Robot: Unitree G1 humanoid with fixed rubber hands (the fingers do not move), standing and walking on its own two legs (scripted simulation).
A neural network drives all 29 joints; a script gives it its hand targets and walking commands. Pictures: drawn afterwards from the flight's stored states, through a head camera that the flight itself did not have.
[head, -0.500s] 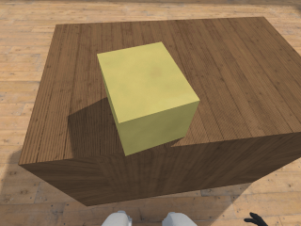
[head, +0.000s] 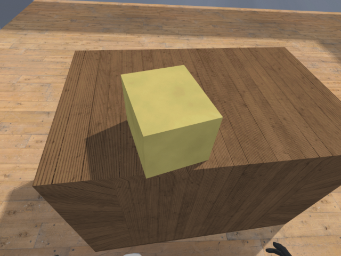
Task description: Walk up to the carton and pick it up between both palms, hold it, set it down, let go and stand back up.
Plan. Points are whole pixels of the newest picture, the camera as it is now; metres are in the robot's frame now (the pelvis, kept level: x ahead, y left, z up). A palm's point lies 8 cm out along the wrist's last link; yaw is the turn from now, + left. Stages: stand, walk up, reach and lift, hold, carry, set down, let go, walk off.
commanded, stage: walk up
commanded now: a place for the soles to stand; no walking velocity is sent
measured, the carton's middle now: (166, 118) +0.45 +0.01 +0.07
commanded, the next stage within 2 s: reach and lift in 0.88 s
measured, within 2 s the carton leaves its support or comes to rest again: neither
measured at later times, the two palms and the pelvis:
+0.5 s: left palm out of the picture +0.09 +0.29 -0.12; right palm out of the picture +0.09 -0.29 -0.10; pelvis +0.00 +0.00 +0.00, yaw +0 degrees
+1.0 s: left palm out of the picture +0.09 +0.28 -0.11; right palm out of the picture +0.08 -0.31 -0.10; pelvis -0.01 -0.02 +0.00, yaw +0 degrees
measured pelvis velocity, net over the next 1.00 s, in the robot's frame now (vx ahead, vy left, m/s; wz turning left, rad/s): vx -0.01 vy -0.02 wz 0.00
